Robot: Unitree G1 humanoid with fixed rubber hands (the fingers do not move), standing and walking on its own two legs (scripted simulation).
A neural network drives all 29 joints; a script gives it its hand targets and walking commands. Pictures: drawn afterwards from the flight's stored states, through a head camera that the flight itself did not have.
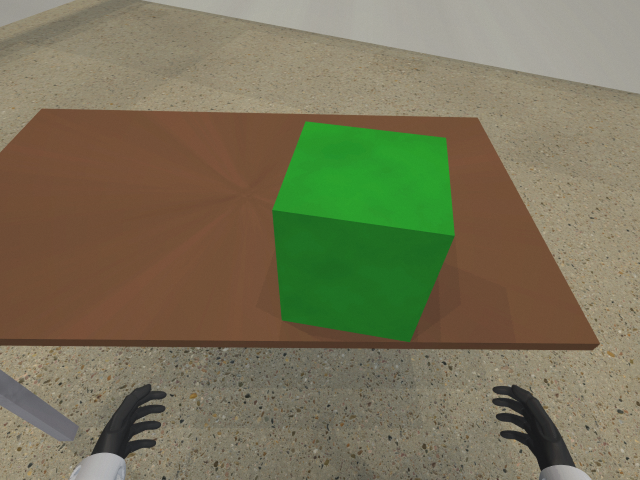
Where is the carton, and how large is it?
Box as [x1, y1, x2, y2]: [272, 121, 454, 341]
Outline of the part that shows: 306,121 272,209 282,319 409,341 454,236 445,138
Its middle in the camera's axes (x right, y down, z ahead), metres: +0.06 -0.01 +0.60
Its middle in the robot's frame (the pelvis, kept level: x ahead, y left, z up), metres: +0.47 -0.03 +0.03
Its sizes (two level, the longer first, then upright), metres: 0.210 0.200 0.250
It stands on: a table, 0.68 m high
